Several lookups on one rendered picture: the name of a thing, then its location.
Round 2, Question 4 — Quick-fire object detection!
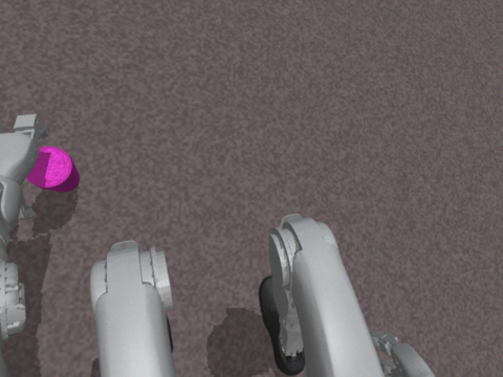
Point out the left robot hand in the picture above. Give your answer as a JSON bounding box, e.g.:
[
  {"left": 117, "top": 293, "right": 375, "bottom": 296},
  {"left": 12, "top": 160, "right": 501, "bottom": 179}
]
[{"left": 0, "top": 114, "right": 48, "bottom": 220}]

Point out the right robot foot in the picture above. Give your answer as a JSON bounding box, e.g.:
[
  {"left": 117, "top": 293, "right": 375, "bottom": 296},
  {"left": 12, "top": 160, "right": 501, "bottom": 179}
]
[{"left": 259, "top": 276, "right": 305, "bottom": 375}]

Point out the cup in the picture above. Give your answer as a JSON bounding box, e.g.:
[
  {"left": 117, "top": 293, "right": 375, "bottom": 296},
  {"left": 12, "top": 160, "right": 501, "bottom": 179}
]
[{"left": 26, "top": 146, "right": 79, "bottom": 192}]

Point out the right robot hand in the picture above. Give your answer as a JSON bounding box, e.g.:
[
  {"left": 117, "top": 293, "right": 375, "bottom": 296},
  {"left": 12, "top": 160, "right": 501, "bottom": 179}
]
[{"left": 369, "top": 331, "right": 435, "bottom": 377}]

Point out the left robot arm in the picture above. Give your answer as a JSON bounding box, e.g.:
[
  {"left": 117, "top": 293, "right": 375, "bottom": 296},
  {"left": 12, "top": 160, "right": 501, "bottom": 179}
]
[{"left": 0, "top": 176, "right": 26, "bottom": 377}]

